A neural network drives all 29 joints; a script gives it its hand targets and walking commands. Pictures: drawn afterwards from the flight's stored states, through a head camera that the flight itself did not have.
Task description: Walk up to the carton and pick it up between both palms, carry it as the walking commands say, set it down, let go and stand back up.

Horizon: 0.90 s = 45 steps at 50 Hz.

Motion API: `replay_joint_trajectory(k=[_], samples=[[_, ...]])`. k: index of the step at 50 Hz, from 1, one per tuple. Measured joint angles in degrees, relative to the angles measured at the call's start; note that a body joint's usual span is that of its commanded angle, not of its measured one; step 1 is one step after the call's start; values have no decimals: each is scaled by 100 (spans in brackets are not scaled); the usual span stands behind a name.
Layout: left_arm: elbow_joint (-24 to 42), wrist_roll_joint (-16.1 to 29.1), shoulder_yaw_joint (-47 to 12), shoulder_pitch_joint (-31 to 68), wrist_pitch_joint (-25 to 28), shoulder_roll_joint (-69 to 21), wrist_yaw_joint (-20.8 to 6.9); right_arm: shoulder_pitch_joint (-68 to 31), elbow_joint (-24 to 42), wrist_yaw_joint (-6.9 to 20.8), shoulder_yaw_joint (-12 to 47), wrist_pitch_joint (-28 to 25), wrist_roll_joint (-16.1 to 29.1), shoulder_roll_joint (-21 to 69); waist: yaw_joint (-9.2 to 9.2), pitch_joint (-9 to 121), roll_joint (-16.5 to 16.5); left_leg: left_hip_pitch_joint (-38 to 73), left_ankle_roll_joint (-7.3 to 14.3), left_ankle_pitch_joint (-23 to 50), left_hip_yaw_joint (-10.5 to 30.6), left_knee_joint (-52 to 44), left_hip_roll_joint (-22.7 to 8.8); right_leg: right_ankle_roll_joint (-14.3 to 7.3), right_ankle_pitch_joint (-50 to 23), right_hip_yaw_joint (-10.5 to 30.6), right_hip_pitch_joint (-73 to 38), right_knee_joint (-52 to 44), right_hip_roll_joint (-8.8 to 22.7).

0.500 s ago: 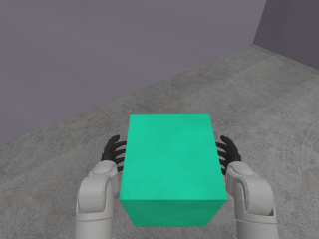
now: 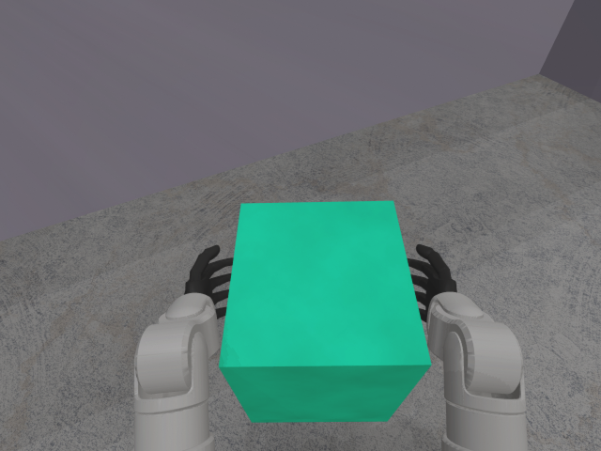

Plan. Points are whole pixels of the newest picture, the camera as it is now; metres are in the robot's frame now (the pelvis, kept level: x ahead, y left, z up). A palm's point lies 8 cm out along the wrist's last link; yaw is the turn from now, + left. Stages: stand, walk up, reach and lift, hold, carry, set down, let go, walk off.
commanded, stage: carry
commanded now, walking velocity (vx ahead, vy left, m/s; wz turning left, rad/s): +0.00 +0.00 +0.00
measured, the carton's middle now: (318, 318) +0.29 +0.01 +0.02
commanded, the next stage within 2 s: none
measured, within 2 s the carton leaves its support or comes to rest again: neither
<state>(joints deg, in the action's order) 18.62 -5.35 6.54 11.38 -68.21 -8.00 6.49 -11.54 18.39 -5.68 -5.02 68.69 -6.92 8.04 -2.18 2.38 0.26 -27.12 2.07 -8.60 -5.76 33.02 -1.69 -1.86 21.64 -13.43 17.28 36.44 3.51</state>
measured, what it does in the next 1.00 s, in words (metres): stands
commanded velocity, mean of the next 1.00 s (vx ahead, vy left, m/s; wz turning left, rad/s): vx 0.00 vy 0.00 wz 0.00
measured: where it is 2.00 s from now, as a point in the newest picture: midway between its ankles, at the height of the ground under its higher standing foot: outside the picture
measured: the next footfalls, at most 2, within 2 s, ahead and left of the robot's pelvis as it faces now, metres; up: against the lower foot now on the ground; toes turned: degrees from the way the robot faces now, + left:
none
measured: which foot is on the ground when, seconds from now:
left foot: down 0.00-1.00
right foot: down 0.00-1.00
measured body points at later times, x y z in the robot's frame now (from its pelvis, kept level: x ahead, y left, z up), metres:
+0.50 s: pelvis +0.01 -0.01 +0.00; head -0.01 -0.01 +0.45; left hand +0.29 +0.14 +0.09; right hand +0.29 -0.16 +0.09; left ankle +0.09 +0.10 -0.72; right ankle -0.02 -0.08 -0.72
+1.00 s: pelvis +0.01 -0.03 +0.00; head +0.01 -0.03 +0.45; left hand +0.31 +0.12 +0.06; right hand +0.30 -0.17 +0.05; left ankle +0.09 +0.10 -0.72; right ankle -0.02 -0.08 -0.72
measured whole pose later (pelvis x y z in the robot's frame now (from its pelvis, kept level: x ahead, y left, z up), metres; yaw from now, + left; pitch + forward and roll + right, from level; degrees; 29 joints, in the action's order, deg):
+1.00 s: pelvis +0.01 -0.03 +0.00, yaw -1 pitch +2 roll +0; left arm 5.3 -8.1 6.8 10.4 -54.3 -7.8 4.6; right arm -10.4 4.7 -4.3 -5.8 54.4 -8.4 7.8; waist -0.4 2.9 0.0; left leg -24.0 -0.2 -9.0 -5.7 31.5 -3.5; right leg -4.0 22.0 -13.2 14.2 34.2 1.3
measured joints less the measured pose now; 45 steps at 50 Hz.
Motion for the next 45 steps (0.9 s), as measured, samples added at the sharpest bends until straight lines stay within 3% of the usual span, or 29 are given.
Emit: replay_joint_trajectory(k=[11,28,35,45], samples=[[-189,-121,-70,43,-78,-6,-30,71,-128,22,-68,26,17,-13,246,138,-58,221,-9,-3,-38,-113,5,8,-18,37,-203,-120,-8],[-330,-143,-30,-1,41,2,-51,46,-351,23,-51,-97,5,-10,237,199,-48,327,-93,-1,-27,-191,-80,-74,-44,39,-325,-269,-116],[-1157,-295,94,139,535,-24,-143,-82,-1143,112,-209,-571,-143,12,201,227,-20,348,-141,-8,-22,-192,-122,-121,-33,42,-345,-281,-159],[-1412,-308,89,35,1202,-5,-188,-6,-1428,142,-161,-1236,-177,-1,182,93,-21,319,-195,-23,-3,-164,-161,-184,12,31,-309,-237,-197]])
